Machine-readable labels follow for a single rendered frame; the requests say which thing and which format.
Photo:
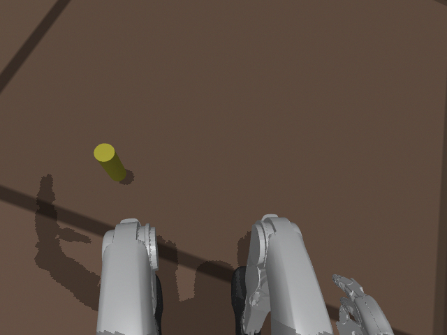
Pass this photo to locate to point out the can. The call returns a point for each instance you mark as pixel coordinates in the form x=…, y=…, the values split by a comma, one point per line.
x=109, y=160

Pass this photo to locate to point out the right robot foot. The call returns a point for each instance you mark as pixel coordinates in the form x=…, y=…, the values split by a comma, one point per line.
x=238, y=296

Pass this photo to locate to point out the right robot hand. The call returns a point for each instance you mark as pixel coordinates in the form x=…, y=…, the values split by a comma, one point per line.
x=369, y=318

